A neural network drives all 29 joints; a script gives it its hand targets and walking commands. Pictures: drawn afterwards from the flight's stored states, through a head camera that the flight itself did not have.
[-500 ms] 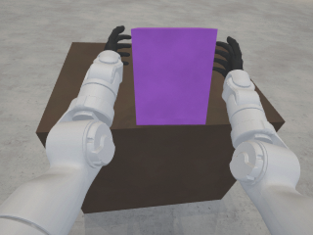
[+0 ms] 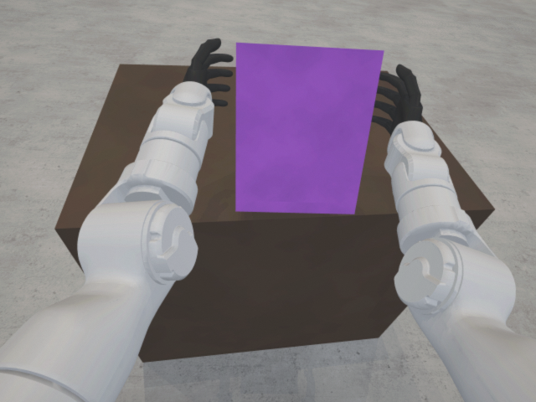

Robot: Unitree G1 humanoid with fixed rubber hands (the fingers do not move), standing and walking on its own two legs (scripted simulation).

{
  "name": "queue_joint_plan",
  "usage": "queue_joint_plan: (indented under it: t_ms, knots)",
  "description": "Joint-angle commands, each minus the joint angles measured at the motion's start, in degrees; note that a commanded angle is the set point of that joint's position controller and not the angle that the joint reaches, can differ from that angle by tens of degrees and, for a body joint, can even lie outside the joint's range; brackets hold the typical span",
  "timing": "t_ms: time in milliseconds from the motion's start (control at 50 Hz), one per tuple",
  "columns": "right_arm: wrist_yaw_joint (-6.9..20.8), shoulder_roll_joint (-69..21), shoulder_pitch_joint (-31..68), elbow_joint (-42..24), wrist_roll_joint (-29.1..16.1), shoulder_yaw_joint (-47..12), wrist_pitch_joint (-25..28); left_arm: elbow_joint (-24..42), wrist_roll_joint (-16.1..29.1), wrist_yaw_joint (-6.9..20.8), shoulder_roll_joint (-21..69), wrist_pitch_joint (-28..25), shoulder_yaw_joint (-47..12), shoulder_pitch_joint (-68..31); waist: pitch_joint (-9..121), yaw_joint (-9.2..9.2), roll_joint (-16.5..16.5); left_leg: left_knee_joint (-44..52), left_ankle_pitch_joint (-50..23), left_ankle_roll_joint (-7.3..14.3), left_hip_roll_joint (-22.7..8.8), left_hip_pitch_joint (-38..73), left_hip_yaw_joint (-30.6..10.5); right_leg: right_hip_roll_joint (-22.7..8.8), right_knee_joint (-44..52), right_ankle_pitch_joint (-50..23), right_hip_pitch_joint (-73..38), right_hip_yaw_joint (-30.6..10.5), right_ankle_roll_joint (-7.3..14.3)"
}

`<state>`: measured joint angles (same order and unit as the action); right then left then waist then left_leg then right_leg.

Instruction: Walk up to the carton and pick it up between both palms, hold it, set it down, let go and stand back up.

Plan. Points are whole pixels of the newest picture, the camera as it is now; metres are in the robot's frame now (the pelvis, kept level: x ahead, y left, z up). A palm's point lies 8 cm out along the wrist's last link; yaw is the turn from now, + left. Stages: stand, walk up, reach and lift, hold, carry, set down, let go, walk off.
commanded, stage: set down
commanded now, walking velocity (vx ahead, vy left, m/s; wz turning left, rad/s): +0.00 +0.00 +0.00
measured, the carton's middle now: (294, 124) +0.54 -0.05 +0.15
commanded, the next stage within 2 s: none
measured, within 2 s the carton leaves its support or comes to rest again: neither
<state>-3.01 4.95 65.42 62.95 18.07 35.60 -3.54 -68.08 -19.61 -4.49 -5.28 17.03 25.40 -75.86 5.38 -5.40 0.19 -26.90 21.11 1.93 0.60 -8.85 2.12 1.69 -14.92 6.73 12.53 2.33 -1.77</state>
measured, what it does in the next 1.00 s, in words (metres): stands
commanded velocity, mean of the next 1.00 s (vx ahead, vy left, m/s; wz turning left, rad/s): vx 0.00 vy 0.00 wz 0.00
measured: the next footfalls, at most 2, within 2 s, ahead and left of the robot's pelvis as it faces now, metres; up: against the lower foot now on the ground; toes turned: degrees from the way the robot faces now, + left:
none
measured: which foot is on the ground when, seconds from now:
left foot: down 0.00-1.00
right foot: down 0.00-1.00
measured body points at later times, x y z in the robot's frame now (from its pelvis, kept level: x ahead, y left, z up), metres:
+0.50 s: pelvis -0.01 +0.00 +0.00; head +0.02 +0.03 +0.45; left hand +0.49 +0.10 +0.24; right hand +0.45 -0.20 +0.23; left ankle -0.10 +0.05 -0.74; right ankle +0.00 -0.15 -0.74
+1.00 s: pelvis +0.00 +0.00 +0.00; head +0.03 +0.03 +0.45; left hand +0.51 +0.10 +0.24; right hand +0.47 -0.20 +0.23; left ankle -0.10 +0.05 -0.74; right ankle +0.00 -0.15 -0.74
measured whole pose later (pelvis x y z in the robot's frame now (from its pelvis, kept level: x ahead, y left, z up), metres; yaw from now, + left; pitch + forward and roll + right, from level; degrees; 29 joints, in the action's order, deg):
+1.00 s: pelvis +0.00 +0.00 +0.00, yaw +0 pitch +10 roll -4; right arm -1.1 4.9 72.0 62.9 25.4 43.8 -5.7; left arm -75.3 -19.6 -1.5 -9.4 13.0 26.7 -83.1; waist 6.5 -6.0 0.2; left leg -26.9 21.0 2.7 0.6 -15.3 2.1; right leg 1.7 -15.8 6.1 19.5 2.3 -1.9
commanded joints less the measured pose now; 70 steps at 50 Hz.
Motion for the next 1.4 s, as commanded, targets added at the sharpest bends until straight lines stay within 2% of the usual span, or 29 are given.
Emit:
queue_joint_plan:
  t_ms: [0, 20, 120, 140, 220, 240, 280, 360, 400, 440, 540, 580, 660, 700, 740, 840, 880, 900, 920, 980, 1020, 1040, 1100, 1120, 1200, 1220, 1240, 1300, 1380]
  knots:
    - [8.30, -22.44, 45.02, -1.56, 1.17, -3.60, 1.43, 1.39, 7.49, 7.80, 21.17, -2.68, -5.63, -35.74, 27.10, -4.13, 3.18, 2.68, -57.60, -8.96, -8.15, 4.46, -1.75, -1.11, -5.34, -20.61, -10.21, 3.54, -0.68]
    - [8.20, -23.87, 43.34, 0.40, 1.49, -2.24, 1.80, 1.89, 8.12, 7.86, 21.73, -2.90, -7.58, -37.45, 28.36, -4.17, 2.87, 1.66, -59.54, -9.64, -8.78, 3.07, -1.76, -1.15, -2.47, -18.96, -9.39, 2.92, 1.52]
    - [8.54, -28.57, 44.45, -5.35, 2.44, -6.41, 1.20, -0.05, 6.91, 8.32, 19.11, -3.86, -3.61, -37.75, 31.30, 0.56, 0.72, 5.81, -45.08, -5.89, -4.88, -12.73, 0.40, -4.32, -8.32, -32.75, -23.87, 0.52, -0.61]
    - [8.61, -28.24, 43.83, -5.97, 4.12, -5.02, 1.08, -2.44, 6.61, 8.14, 17.72, -4.03, -2.63, -38.09, 31.07, -0.77, -0.30, 8.92, -38.78, -4.43, -4.63, -18.58, 0.01, -5.04, -9.98, -32.78, -27.78, 1.00, -1.61]
    - [8.88, -24.82, 45.54, -3.62, 3.88, -1.19, 1.11, -2.64, 6.80, 8.10, 20.72, -4.00, -6.64, -37.86, 31.74, -4.54, 4.79, 2.24, -57.35, -9.26, -8.02, 0.86, -1.88, -1.40, -5.60, -20.62, -8.57, 3.54, 0.13]
    - [8.65, -25.55, 43.67, -2.06, 3.69, -1.65, 1.44, -3.13, 7.65, 8.60, 20.72, -3.82, -6.24, -35.09, 31.63, -3.29, 3.18, 1.40, -60.51, -9.00, -8.56, 1.54, -0.96, -0.86, -3.79, -20.97, -7.81, 3.28, 1.34]
    - [8.63, -25.56, 44.62, -2.23, 4.24, -1.16, -0.21, -4.87, 6.77, 9.45, 17.97, -3.64, -4.17, -36.29, 27.28, -2.04, 2.27, 3.76, -51.60, -7.87, -6.93, -2.04, -0.19, -2.04, -2.80, -17.44, -10.02, 2.07, 0.48]
    - [8.80, -25.44, 46.18, -1.94, 5.61, 1.31, -0.82, -5.47, 6.85, 9.39, 19.33, -3.83, -4.86, -39.55, 27.21, -5.13, 4.56, 3.90, -50.04, -9.02, -7.76, -0.22, -1.01, -2.27, -3.93, -15.85, -7.55, 2.52, -0.03]
    - [9.66, -23.63, 45.79, 0.01, 5.46, 0.06, -1.06, -6.10, 6.45, 9.30, 16.64, -3.43, -2.02, -37.05, 24.52, -2.05, 3.49, 3.91, -53.50, -8.49, -8.00, -0.04, -0.22, -2.06, -4.05, -15.44, -6.55, 2.43, -0.18]
    - [9.70, -24.47, 47.29, 0.77, 6.03, 2.60, -0.46, -4.33, 7.86, 9.19, 18.81, -3.95, -5.13, -39.60, 30.62, -4.62, 3.81, 2.50, -56.83, -9.31, -9.27, 0.24, -1.27, -1.88, -1.67, -14.52, -5.14, 2.29, 1.29]
    - [9.63, -24.06, 47.74, -1.39, 7.39, 3.88, -0.85, -8.59, 6.17, 9.75, 16.30, -4.26, -1.90, -39.79, 28.08, -3.19, 3.79, 3.55, -52.13, -8.90, -8.23, -2.83, -1.53, -2.79, -3.35, -15.25, -6.76, 2.20, 0.16]
    - [9.86, -25.81, 46.62, -2.86, 7.06, 0.86, -0.93, -7.65, 6.17, 9.83, 17.07, -4.73, -1.49, -37.94, 28.98, -1.63, 2.27, 3.53, -51.94, -7.70, -7.47, -2.57, -0.63, -2.42, -4.49, -18.64, -7.45, 2.24, -0.96]
    - [9.50, -27.09, 44.57, -1.30, 7.85, 1.71, -2.55, -11.00, 6.79, 10.08, 15.16, -4.67, -0.89, -37.11, 29.52, -3.14, 1.75, 4.71, -45.37, -6.18, -6.01, -13.42, -0.25, -4.18, -7.78, -27.69, -16.12, 0.27, -0.67]
    - [9.46, -26.25, 43.57, 1.07, 7.38, 2.46, -3.13, -7.19, 5.98, 10.15, 17.31, -4.76, -3.72, -36.67, 29.51, -6.02, 4.36, 3.75, -53.72, -8.20, -8.16, -2.09, -1.90, -2.59, -7.88, -20.72, -7.15, 2.66, -2.04]
    - [9.68, -26.41, 41.93, 4.23, 7.27, 2.25, -2.41, -8.91, 7.03, 10.40, 19.46, -4.11, -4.63, -34.77, 27.28, -5.59, 4.85, 1.66, -62.17, -9.59, -10.28, 0.30, -1.47, -2.27, -2.98, -15.92, -3.46, 2.30, 0.41]
    - [10.24, -27.06, 44.70, 0.63, 7.66, 1.70, -1.39, -10.41, 6.71, 10.52, 17.88, -4.77, -2.87, -35.07, 28.30, -2.22, 4.11, 3.00, -55.33, -8.53, -8.57, -6.32, -1.25, -3.94, -3.43, -17.72, -8.23, 0.70, 0.16]
    - [9.63, -27.90, 41.91, 0.83, 9.02, 2.22, -2.46, -12.75, 6.21, 10.53, 15.82, -4.53, -1.15, -35.05, 26.16, -3.19, 1.27, 4.09, -49.33, -6.88, -7.06, -14.74, -0.31, -4.81, -6.74, -26.78, -13.28, 0.50, -0.73]
    - [9.54, -28.20, 42.07, 0.14, 8.66, 2.07, -2.51, -10.66, 6.70, 10.47, 17.52, -4.86, -3.83, -36.29, 28.32, -5.12, 4.16, 4.14, -49.65, -7.46, -6.59, -11.82, -0.83, -4.42, -7.27, -24.22, -12.12, 1.13, -1.74]
    - [9.57, -28.99, 43.05, 0.97, 8.35, 2.33, -2.13, -11.67, 5.72, 10.29, 17.05, -5.27, -1.78, -36.61, 27.76, -3.72, 3.18, 3.51, -52.45, -7.43, -7.89, -9.94, -0.97, -4.19, -7.13, -23.02, -10.11, 1.62, -1.33]
    - [9.18, -28.79, 42.01, 2.40, 8.54, 3.96, -2.02, -10.42, 7.26, 10.65, 20.06, -5.11, -5.37, -35.86, 28.25, -6.69, 5.02, 1.98, -58.00, -9.36, -9.23, -4.21, -1.94, -3.84, -3.29, -17.57, -5.98, 1.43, 0.10]
    - [10.16, -27.59, 42.46, 4.78, 8.05, 2.45, -0.31, -9.60, 7.38, 10.43, 21.59, -5.17, -5.35, -32.86, 29.31, -3.91, 5.62, -0.12, -69.46, -10.14, -11.33, -1.85, -1.70, -2.55, -1.60, -16.34, -3.99, 1.55, 1.64]
    - [10.17, -27.43, 43.18, 4.54, 9.32, 4.07, 0.14, -9.96, 7.09, 10.04, 20.87, -5.09, -5.26, -33.75, 29.48, -4.84, 4.95, -0.60, -69.98, -9.92, -11.21, -2.71, -1.77, -2.68, -0.28, -13.70, -1.63, 1.08, 1.97]
    - [9.89, -30.81, 41.48, 0.38, 9.12, 2.08, -0.69, -12.46, 5.43, 10.77, 18.78, -5.56, -1.05, -34.17, 27.52, -1.28, 3.24, 4.18, -49.03, -6.97, -6.62, -19.83, -0.21, -6.49, -6.76, -30.97, -17.28, -1.27, 0.25]
    - [9.52, -32.28, 40.66, 0.89, 10.74, 1.35, -2.34, -13.28, 5.44, 10.65, 17.14, -5.04, -0.55, -36.49, 28.38, -2.98, -0.52, 9.86, -36.20, -4.31, -5.17, -28.14, 0.40, -8.17, -10.23, -36.83, -26.83, -1.95, -2.05]
    - [9.69, -28.67, 38.45, 4.03, 9.04, 2.55, -3.77, -10.78, 4.74, 10.86, 17.16, -4.91, -1.86, -32.16, 26.19, -5.55, 3.62, 5.12, -53.35, -7.31, -8.90, -8.64, -2.25, -3.97, -7.25, -19.30, -9.61, 1.73, -2.71]
    - [9.91, -28.58, 39.03, 4.21, 8.10, 2.72, -2.51, -11.50, 4.94, 10.73, 17.81, -5.72, -1.31, -32.04, 27.67, -4.08, 4.43, 1.96, -58.62, -8.80, -9.86, -3.00, -1.55, -2.90, -5.65, -19.24, -4.18, 1.87, -1.06]
    - [9.76, -28.77, 38.76, 5.16, 8.55, 4.35, -2.30, -11.28, 5.73, 10.83, 19.60, -5.73, -3.76, -32.93, 29.11, -6.78, 6.41, 1.18, -62.46, -10.07, -10.29, -1.26, -2.27, -3.18, -4.30, -16.77, -1.82, 1.97, -0.42]
    - [9.76, -29.01, 40.64, 5.58, 8.68, 4.33, -1.20, -13.91, 4.77, 10.91, 18.82, -5.42, -1.39, -32.07, 26.94, -3.47, 4.06, 0.65, -62.80, -8.47, -10.18, -6.03, -1.14, -2.97, -1.16, -16.41, -4.63, 0.62, 1.51]
    - [10.38, -28.82, 38.93, 4.53, 8.27, 4.50, -0.68, -10.44, 5.66, 10.77, 20.72, -5.85, -4.24, -32.74, 29.09, -4.75, 7.67, 0.80, -64.76, -10.07, -10.55, -1.02, -2.44, -3.30, -2.14, -14.67, -2.37, 1.21, 0.76]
